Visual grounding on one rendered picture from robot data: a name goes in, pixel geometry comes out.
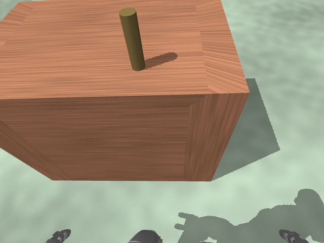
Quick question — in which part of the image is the right robot hand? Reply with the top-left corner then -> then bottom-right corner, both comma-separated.
279,229 -> 309,243

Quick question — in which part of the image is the can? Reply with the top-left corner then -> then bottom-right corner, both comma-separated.
119,8 -> 145,71

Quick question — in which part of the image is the left robot hand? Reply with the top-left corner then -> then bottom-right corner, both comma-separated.
45,229 -> 71,243

